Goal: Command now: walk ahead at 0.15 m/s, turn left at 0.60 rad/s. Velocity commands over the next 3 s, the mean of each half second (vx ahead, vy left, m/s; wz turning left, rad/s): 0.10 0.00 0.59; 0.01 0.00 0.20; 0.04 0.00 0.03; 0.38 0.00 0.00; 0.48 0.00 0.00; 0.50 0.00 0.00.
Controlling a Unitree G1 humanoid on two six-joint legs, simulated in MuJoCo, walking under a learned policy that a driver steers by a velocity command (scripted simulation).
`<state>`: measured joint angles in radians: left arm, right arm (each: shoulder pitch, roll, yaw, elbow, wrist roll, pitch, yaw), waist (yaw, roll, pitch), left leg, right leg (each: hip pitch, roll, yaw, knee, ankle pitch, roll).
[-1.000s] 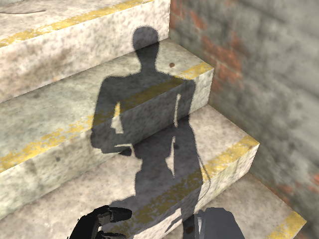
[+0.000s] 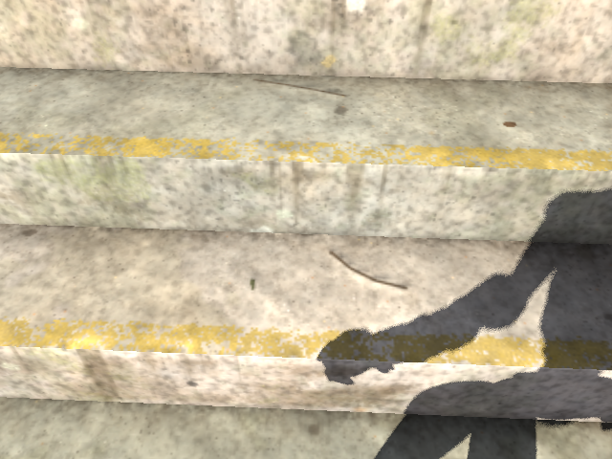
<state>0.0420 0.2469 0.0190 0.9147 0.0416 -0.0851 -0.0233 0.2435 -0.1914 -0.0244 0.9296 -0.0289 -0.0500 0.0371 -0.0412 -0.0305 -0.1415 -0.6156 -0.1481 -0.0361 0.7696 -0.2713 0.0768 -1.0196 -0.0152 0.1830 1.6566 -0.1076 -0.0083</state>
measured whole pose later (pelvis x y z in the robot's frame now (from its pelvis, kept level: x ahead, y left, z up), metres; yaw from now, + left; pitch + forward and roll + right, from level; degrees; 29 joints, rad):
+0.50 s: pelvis +0.07 -0.04 +0.04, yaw +18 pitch +4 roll -1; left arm 0.27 0.16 -0.01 0.69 0.04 -0.07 -0.03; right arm 0.09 -0.26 -0.09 0.76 -0.04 -0.04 0.02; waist 0.04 0.05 -0.07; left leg -0.70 0.03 -0.03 1.22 -0.37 -0.02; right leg -0.21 -0.05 -0.20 0.41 -0.26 -0.04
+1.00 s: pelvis +0.10 +0.03 +0.03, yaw +23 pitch +3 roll +0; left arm 0.33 0.13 0.01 0.61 0.00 -0.06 -0.11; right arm 0.05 -0.19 -0.03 0.75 0.00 -0.03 0.05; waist 0.04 0.02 -0.05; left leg -0.33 -0.03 0.07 0.61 -0.33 0.05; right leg -0.18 -0.08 -0.04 0.56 -0.43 0.05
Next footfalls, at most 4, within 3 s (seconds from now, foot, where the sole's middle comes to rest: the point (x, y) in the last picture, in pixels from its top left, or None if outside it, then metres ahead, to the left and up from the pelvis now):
0.18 right None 0.11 -0.13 -0.74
0.64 left None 0.10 0.12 -0.74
2.06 right None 0.43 -0.05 -0.55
2.62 left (202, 285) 0.72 0.19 -0.37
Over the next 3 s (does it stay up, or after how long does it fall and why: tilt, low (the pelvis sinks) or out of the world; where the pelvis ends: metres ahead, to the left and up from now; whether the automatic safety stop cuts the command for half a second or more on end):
stays up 0.75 0.10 0.42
